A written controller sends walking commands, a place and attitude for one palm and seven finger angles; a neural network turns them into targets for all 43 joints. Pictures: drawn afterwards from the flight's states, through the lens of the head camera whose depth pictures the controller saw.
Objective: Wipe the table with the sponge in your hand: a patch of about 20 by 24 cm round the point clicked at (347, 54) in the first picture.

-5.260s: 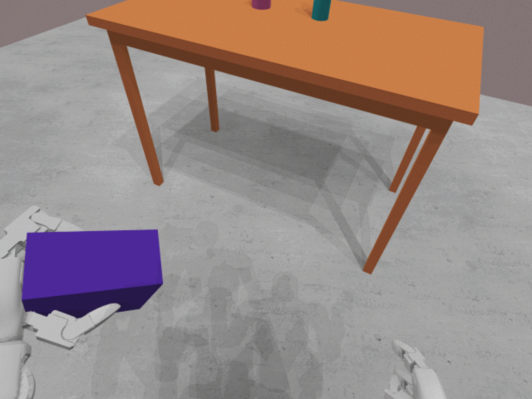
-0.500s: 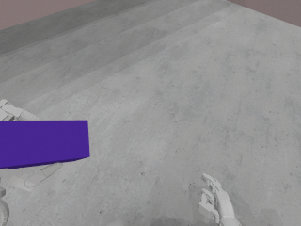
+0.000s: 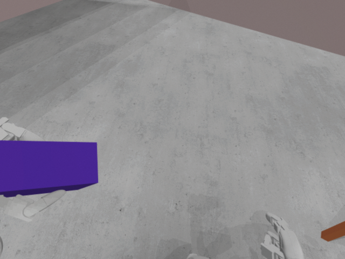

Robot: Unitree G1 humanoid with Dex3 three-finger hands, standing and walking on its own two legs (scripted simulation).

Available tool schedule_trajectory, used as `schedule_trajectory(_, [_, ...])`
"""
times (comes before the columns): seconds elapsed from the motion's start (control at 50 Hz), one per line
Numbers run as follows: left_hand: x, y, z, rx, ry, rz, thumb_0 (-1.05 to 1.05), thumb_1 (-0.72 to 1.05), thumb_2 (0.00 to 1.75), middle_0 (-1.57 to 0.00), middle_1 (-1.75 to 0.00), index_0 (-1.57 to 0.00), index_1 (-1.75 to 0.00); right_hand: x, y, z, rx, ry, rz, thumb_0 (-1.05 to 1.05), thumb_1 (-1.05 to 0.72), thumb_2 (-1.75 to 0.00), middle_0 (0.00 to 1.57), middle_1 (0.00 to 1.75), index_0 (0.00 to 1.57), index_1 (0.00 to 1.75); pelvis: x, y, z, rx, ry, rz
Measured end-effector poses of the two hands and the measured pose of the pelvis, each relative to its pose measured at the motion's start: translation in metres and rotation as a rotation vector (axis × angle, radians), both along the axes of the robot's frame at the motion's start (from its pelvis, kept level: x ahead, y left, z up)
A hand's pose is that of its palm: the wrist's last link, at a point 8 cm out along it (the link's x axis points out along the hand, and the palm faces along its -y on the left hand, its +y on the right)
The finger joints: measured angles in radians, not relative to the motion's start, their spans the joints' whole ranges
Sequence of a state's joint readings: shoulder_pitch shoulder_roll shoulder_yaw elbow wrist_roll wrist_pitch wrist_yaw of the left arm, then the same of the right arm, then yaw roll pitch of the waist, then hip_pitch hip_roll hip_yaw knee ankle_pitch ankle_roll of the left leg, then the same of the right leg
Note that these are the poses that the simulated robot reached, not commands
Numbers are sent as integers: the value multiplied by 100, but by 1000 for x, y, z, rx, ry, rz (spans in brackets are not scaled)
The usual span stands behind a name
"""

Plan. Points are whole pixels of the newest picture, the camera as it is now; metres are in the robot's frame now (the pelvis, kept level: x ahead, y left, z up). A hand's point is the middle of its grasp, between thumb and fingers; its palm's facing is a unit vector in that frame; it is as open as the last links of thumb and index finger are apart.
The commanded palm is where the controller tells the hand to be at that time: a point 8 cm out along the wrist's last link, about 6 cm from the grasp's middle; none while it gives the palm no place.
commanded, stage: turn to face it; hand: left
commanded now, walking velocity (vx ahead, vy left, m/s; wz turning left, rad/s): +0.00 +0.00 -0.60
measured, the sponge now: (61, 169) +0.22 +0.21 +0.16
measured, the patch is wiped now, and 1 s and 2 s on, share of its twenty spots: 0.00 0.00 0.00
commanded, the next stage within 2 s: none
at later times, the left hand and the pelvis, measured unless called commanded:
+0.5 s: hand (127, 188) +0.19 +0.09 +0.18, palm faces +0.08 -0.85 -0.53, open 10.6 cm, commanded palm +0.16 +0.15 +0.19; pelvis -0.08 -0.06 +0.00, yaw -18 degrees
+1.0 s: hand (215, 239) +0.14 -0.04 +0.16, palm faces -0.18 -0.85 -0.50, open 10.6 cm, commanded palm +0.11 +0.05 +0.19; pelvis -0.18 -0.09 -0.01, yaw -35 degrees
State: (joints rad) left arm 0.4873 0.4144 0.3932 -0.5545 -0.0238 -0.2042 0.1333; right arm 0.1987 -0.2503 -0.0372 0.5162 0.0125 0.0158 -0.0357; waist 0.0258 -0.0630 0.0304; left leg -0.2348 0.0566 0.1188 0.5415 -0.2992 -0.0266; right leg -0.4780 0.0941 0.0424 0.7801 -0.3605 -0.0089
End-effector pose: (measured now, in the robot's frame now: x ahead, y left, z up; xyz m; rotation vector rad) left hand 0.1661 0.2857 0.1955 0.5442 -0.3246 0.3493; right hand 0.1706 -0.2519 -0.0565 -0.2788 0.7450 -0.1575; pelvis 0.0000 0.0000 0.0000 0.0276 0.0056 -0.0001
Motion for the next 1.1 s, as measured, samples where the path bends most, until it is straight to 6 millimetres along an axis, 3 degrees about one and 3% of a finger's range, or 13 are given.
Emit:
schedule_trajectory(0.08, [5, -15, -3, -33, 27, -18, -1, -52, 100, -67, -137, -68, -136, -25, 12, -10, 89, -4, -22, 1, -91, -90, 20, 30, 19, 30, -7, -6, 3, -32, -22, -63])
schedule_trajectory(0.2, [23, -72, -6, 16, 55, -132, -1, -52, 100, -67, -137, -68, -136, -65, 11, -39, 222, 7, -44, 1, -90, -90, 21, 30, 20, 30, -25, -35, -7, -43, -33, -146])
schedule_trajectory(0.28, [29, -112, -6, 51, 64, -224, -1, -52, 100, -67, -137, -68, -136, -95, -16, -57, 243, 60, -103, 1, -90, -90, 21, 30, 20, 30, -44, -52, -12, -43, -35, -177])
schedule_trajectory(0.36, [20, -135, 0, 77, 108, -297, -1, -52, 100, -67, -137, -68, -136, -128, -51, -54, 201, 101, -212, 1, -90, -90, 21, 30, 20, 30, -59, -59, -5, -13, -24, -238])
schedule_trajectory(0.46, [6, -145, 8, 92, 105, -338, -1, -52, 100, -67, -137, -68, -136, -165, -88, -37, 124, 106, -310, 1, -91, -90, 20, 30, 20, 30, -74, -64, 1, 9, -9, -292])
schedule_trajectory(0.54, [-4, -143, 5, 45, 81, -335, -1, -53, 100, -67, -137, -68, -136, -188, -104, -23, 68, 90, -346, 1, -91, -90, 20, 30, 19, 30, -87, -63, 3, 20, 4, -333])
schedule_trajectory(0.62, [-13, -143, -4, -27, 49, -359, -1, -53, 100, -67, -137, -68, -136, -205, -107, -11, 24, 58, -353, 1, -91, -90, 20, 30, 19, 30, -101, -58, 0, 17, 13, -366])
schedule_trajectory(0.7, [-20, -150, -7, -30, 27, -404, -1, -53, 100, -67, -137, -68, -136, -221, -96, -5, 29, 2, -375, 1, -91, -90, 20, 30, 19, 30, -120, -55, -1, 6, -19, -411])
schedule_trajectory(0.78, [-25, -167, -4, -23, 41, -431, -1, -53, 100, -67, -137, -68, -136, -239, -81, -12, 117, -43, -403, 1, -91, -90, 20, 30, 19, 30, -132, -60, 2, -28, -26, -471])
schedule_trajectory(0.84, [-28, -190, -3, -4, 53, -464, -1, -53, 100, -67, -137, -68, -136, -256, -73, -24, 180, -49, -415, 1, -91, -90, 20, 30, 20, 30, -143, -69, 1, -47, -16, -517])
schedule_trajectory(0.96, [-32, -252, -10, 51, 52, -582, -1, -53, 100, -67, -137, -68, -136, -313, -86, -59, 243, 14, -479, 1, -90, -90, 21, 30, 20, 30, -177, -89, -13, -53, -14, -575])
schedule_trajectory(1.1, [-50, -291, 1, 100, 98, -756, -1, -53, 100, -67, -137, -68, -136, -392, -117, -43, 166, 103, -678, 1, -91, -90, 21, 30, 20, 30, -196, -90, 0, -7, 0, -679])
